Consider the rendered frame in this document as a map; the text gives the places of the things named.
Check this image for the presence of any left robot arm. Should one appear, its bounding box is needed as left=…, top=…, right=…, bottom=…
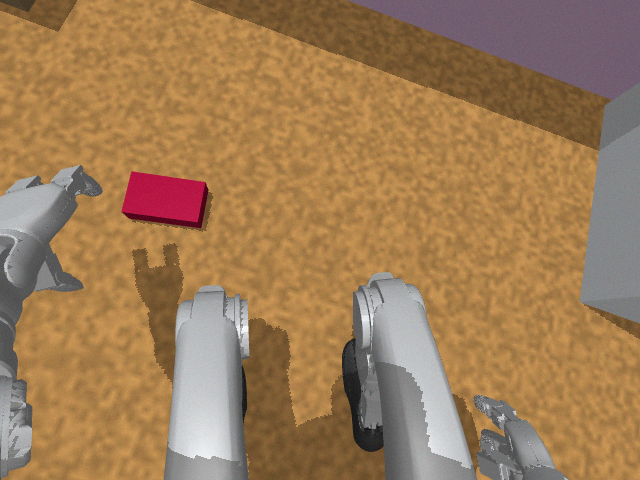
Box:
left=0, top=229, right=46, bottom=480

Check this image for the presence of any right robot foot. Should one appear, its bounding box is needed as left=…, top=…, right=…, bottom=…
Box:
left=342, top=338, right=384, bottom=452

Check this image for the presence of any right robot hand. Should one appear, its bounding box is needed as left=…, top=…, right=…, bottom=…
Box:
left=473, top=395, right=556, bottom=480

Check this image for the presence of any left robot hand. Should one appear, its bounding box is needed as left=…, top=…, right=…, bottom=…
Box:
left=0, top=165, right=103, bottom=292

